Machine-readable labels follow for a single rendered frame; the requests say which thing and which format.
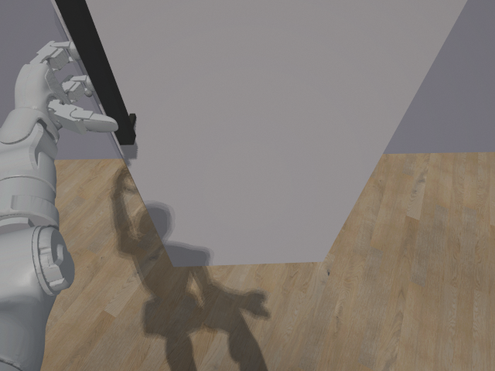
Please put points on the left robot upper arm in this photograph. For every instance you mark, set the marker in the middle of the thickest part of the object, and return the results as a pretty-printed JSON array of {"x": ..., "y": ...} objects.
[{"x": 35, "y": 267}]

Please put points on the left robot hand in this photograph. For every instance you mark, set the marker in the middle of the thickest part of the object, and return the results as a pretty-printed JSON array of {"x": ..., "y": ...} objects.
[{"x": 37, "y": 88}]

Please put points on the fridge door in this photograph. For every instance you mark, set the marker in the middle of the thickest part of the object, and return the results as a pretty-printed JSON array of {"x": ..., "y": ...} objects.
[{"x": 259, "y": 122}]

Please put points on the handle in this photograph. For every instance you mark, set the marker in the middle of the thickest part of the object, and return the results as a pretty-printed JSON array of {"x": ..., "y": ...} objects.
[{"x": 79, "y": 22}]

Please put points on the left robot forearm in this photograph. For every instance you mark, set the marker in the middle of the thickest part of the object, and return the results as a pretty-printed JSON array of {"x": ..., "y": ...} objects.
[{"x": 28, "y": 149}]

